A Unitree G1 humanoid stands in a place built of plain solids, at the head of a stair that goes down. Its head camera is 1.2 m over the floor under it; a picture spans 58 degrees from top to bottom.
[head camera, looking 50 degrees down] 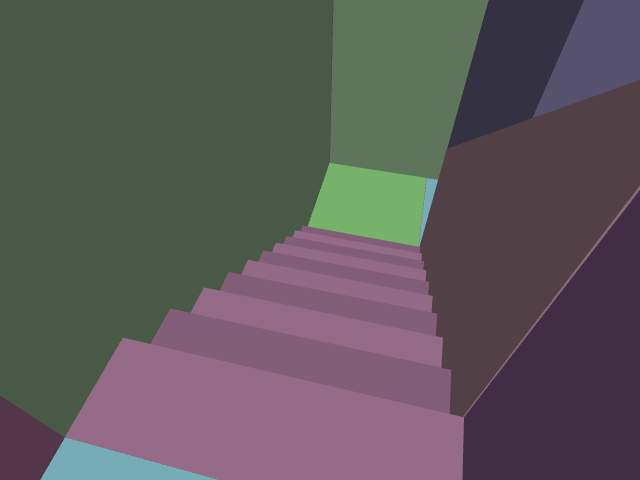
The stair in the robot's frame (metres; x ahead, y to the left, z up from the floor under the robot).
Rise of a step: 0.18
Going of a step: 0.22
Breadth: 1.21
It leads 13 degrees to the right of straight ahead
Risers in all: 10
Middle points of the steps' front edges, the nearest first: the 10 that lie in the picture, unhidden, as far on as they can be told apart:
0.50 0.11 0.00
0.71 0.06 -0.18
0.92 0.01 -0.35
1.13 -0.04 -0.53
1.34 -0.09 -0.71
1.55 -0.14 -0.88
1.76 -0.19 -1.06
1.97 -0.24 -1.24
2.18 -0.29 -1.42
2.39 -0.34 -1.59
